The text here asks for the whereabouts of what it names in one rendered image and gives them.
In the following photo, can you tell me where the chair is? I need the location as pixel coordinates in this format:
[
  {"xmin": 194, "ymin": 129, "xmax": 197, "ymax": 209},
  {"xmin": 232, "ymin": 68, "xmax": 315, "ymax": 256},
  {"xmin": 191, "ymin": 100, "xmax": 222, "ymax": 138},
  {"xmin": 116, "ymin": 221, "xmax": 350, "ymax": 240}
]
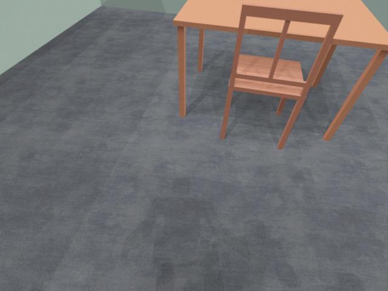
[{"xmin": 220, "ymin": 3, "xmax": 344, "ymax": 150}]

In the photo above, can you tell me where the table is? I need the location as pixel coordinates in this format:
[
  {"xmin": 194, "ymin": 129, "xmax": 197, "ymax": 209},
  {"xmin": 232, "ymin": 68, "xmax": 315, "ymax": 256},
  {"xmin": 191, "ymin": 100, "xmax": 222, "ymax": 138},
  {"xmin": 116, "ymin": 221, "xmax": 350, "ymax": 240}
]
[{"xmin": 173, "ymin": 0, "xmax": 388, "ymax": 141}]

